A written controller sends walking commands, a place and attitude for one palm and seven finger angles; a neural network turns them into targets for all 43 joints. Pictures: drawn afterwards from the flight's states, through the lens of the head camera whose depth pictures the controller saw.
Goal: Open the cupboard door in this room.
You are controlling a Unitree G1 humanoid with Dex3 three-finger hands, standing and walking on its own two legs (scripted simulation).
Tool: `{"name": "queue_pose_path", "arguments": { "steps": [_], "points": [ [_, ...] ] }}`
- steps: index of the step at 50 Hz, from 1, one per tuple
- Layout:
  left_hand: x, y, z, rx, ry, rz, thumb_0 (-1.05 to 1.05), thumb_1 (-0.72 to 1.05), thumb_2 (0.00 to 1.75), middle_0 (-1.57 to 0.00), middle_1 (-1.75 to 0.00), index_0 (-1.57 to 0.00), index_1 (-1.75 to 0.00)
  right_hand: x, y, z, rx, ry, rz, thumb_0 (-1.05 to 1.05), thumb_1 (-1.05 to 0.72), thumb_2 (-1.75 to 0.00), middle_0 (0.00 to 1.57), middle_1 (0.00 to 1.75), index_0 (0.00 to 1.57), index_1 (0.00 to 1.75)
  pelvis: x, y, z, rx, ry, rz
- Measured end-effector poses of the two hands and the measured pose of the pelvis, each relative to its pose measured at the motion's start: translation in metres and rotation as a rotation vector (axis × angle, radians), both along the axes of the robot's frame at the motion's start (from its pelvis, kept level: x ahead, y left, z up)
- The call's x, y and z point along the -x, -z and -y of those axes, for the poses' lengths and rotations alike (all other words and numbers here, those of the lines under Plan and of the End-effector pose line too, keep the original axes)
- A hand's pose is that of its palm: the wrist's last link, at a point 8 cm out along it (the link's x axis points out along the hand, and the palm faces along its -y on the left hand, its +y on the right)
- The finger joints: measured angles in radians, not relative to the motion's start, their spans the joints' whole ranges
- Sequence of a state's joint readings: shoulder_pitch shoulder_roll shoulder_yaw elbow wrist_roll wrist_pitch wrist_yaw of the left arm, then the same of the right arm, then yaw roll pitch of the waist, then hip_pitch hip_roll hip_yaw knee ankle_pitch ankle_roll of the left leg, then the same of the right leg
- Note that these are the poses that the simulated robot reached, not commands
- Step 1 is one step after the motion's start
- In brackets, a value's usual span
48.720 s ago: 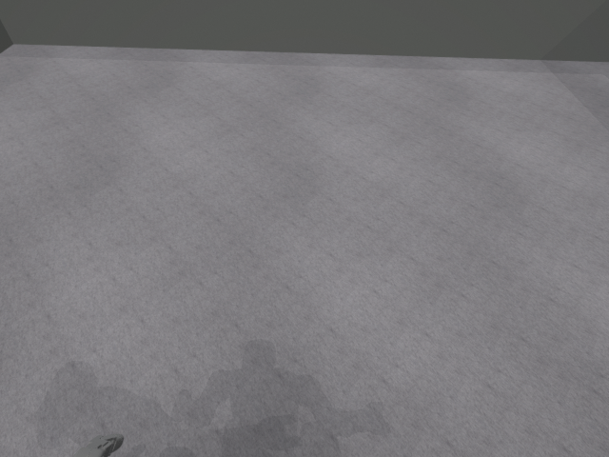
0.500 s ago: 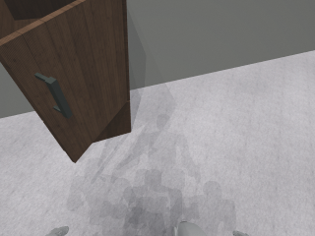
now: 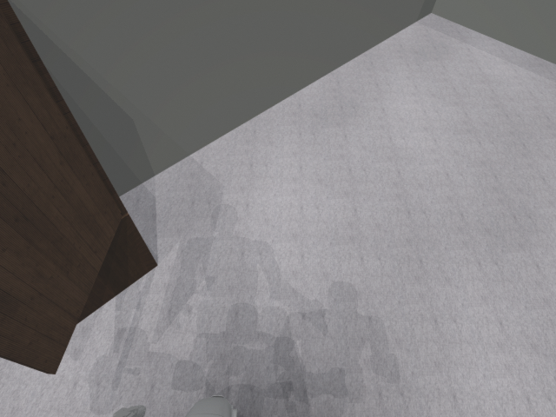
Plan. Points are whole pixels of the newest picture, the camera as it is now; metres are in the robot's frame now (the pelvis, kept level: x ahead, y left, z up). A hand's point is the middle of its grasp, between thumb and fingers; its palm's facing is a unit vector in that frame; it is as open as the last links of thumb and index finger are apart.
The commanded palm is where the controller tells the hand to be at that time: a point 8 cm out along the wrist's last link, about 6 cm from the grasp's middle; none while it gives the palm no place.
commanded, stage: walk to a spot facing it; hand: left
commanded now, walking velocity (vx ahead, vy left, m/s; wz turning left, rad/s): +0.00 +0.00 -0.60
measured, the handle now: out of the picture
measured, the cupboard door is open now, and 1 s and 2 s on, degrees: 41 41 41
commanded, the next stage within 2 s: turn to face it in 1.90 s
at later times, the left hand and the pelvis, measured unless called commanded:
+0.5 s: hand (182, 385) +0.18 +0.16 -0.16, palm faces -0.27 -0.92 -0.27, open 7.4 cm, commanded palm none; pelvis +0.02 -0.01 -0.01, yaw -17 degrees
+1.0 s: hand (223, 317) +0.30 +0.11 -0.17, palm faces -0.51 -0.84 -0.18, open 7.4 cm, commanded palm none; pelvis +0.14 -0.03 +0.01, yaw -35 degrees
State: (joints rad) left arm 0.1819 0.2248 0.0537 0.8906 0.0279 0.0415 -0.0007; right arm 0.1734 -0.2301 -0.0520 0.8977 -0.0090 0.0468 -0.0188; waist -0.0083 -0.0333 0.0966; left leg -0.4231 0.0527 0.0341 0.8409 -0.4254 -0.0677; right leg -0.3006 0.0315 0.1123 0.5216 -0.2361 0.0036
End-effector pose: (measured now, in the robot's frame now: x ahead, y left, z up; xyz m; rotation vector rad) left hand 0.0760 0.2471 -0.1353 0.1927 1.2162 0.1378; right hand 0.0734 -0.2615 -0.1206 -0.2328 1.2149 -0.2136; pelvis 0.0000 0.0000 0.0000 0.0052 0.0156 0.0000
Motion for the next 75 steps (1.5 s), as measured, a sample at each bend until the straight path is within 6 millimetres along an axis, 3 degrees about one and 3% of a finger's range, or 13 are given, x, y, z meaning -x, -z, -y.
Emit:
{"name": "queue_pose_path", "arguments": {
  "steps": [5, 13, 23, 26, 31, 38, 42, 45, 52, 57, 62, 67, 75],
  "points": [
    [-0.014, 0.017, -0.016, 0.037, 0.027, -0.013, 0.01, 0.90, 0.90, -0.20, -0.29, -0.20, -0.30, 0.002, -0.002, -0.022, 0.031, 0.024, 0.056, 0.01, -0.91, -0.90, 0.20, 0.30, 0.20, 0.30, -0.005, 0.009, -0.021, 0.034, 0.054, -0.005],
    [-0.051, -0.001, -0.024, 0.033, 0.107, 0.008, 0.01, 0.91, 0.90, -0.20, -0.29, -0.20, -0.30, 0.043, -0.014, -0.040, 0.014, 0.101, -0.012, 0.01, -0.90, -0.90, 0.20, 0.30, 0.20, 0.30, -0.013, -0.008, -0.024, 0.053, 0.152, -0.003],
    [-0.105, -0.009, 0.025, -0.035, 0.297, 0.063, 0.01, 0.91, 0.90, -0.20, -0.29, -0.20, -0.30, 0.108, 0.026, -0.013, -0.066, 0.305, -0.075, 0.01, -0.90, -0.90, 0.21, 0.30, 0.20, 0.30, -0.017, 0.011, 0.005, 0.003, 0.286, 0.006],
    [-0.108, -0.014, 0.039, -0.044, 0.309, 0.081, 0.01, 0.91, 0.90, -0.20, -0.29, -0.20, -0.30, 0.117, 0.030, -0.001, -0.074, 0.338, -0.117, 0.01, -0.90, -0.90, 0.20, 0.30, 0.20, 0.30, -0.018, 0.009, 0.010, 0.007, 0.307, 0.016],
    [-0.099, -0.020, 0.050, -0.040, 0.327, 0.027, 0.01, 0.90, 0.90, -0.20, -0.29, -0.20, -0.30, 0.097, 0.012, 0.016, -0.067, 0.367, -0.060, 0.01, -0.91, -0.90, 0.20, 0.30, 0.20, 0.30, -0.029, -0.005, 0.017, -0.012, 0.364, 0.011],
    [-0.101, -0.009, 0.047, -0.007, 0.360, -0.095, 0.01, 0.90, 0.90, -0.20, -0.29, -0.20, -0.30, 0.036, -0.008, 0.028, -0.020, 0.390, 0.079, 0.01, -0.91, -0.90, 0.20, 0.30, 0.20, 0.30, -0.064, -0.009, 0.017, -0.014, 0.448, -0.005],
    [-0.124, 0.009, 0.039, 0.007, 0.373, -0.144, 0.01, 0.90, 0.90, -0.20, -0.29, -0.20, -0.30, 0.000, -0.009, 0.028, 0.035, 0.394, 0.156, 0.01, -0.91, -0.90, 0.20, 0.30, 0.20, 0.30, -0.097, 0.004, 0.012, 0.015, 0.503, -0.020],
    [-0.158, 0.014, 0.044, 0.004, 0.431, -0.164, 0.01, 0.90, 0.90, -0.20, -0.29, -0.20, -0.30, -0.003, -0.011, 0.019, 0.047, 0.434, 0.162, 0.01, -0.91, -0.90, 0.20, 0.30, 0.20, 0.30, -0.115, 0.004, 0.015, 0.015, 0.549, -0.009],
    [-0.275, -0.003, 0.114, 0.036, 0.591, -0.028, 0.01, 0.91, 0.90, -0.19, -0.29, -0.20, -0.30, 0.040, -0.010, -0.014, -0.034, 0.594, -0.023, 0.01, -0.90, -0.90, 0.20, 0.30, 0.20, 0.30, -0.154, -0.009, 0.044, 0.021, 0.634, -0.018],
    [-0.352, -0.012, 0.201, 0.052, 0.743, 0.062, 0.01, 0.91, 0.90, -0.19, -0.29, -0.19, -0.30, 0.079, 0.002, -0.036, -0.127, 0.746, -0.178, 0.01, -0.90, -0.90, 0.20, 0.30, 0.20, 0.30, -0.181, -0.004, 0.076, 0.009, 0.706, -0.012],
    [-0.414, -0.010, 0.303, 0.064, 0.871, 0.176, 0.01, 0.91, 0.90, -0.19, -0.29, -0.20, -0.30, 0.103, 0.023, -0.040, -0.230, 0.860, -0.318, 0.01, -0.90, -0.90, 0.20, 0.30, 0.20, 0.30, -0.207, 0.016, 0.130, -0.007, 0.746, 0.005],
    [-0.426, -0.010, 0.352, 0.066, 0.872, 0.207, 0.01, 0.91, 0.90, -0.19, -0.29, -0.20, -0.30, 0.077, 0.032, 0.013, -0.239, 0.907, -0.301, 0.01, -0.91, -0.90, 0.20, 0.30, 0.20, 0.30, -0.224, 0.017, 0.170, 0.003, 0.783, 0.029],
    [-0.412, -0.013, 0.356, 0.016, 0.810, 0.041, -0.01, 0.95, 0.90, -0.20, -0.29, -0.20, -0.30, -0.038, 0.010, 0.142, -0.111, 0.853, -0.001, 0.01, -0.91, -0.90, 0.20, 0.30, 0.19, 0.30, -0.264, -0.008, 0.222, -0.003, 0.825, 0.011]
  ]
}}
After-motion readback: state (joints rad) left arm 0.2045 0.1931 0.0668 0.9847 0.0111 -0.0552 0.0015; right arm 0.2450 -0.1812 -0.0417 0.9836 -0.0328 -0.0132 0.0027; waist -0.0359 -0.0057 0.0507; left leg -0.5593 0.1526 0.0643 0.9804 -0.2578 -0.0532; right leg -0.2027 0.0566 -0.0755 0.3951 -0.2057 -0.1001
